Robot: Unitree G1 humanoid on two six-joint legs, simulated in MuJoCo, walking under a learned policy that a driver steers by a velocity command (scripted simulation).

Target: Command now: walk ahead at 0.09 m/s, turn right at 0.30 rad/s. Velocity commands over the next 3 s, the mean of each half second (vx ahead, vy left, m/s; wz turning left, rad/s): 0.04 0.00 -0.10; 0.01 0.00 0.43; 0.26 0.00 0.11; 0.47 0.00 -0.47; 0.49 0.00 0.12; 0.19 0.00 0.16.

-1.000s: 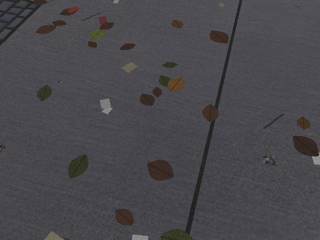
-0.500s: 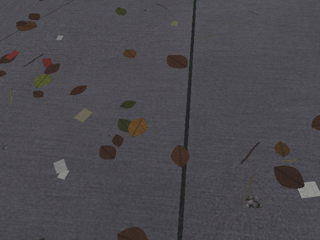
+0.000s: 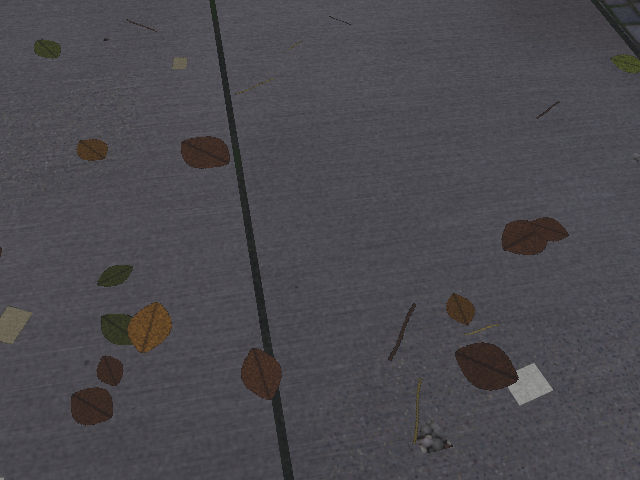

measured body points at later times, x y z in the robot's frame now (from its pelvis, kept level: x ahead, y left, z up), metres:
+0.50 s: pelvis +0.00 -0.02 +0.00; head +0.01 -0.02 +0.45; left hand +0.14 +0.22 -0.12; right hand +0.05 -0.28 -0.14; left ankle +0.00 +0.10 -0.74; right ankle +0.02 -0.12 -0.74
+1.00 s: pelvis -0.04 +0.02 +0.00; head -0.02 +0.06 +0.44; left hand -0.01 +0.31 -0.14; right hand +0.13 -0.22 -0.11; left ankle -0.06 +0.09 -0.74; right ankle +0.00 -0.11 -0.69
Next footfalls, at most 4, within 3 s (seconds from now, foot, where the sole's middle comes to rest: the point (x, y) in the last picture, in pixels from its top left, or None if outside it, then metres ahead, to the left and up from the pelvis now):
0.18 right None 0.06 -0.12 -0.78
0.46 left None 0.04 0.10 -0.78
0.90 left None -0.02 0.10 -0.78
1.52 right None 0.18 -0.05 -0.78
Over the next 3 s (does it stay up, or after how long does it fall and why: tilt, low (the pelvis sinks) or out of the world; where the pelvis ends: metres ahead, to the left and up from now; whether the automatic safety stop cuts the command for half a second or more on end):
stays up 0.76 0.04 0.00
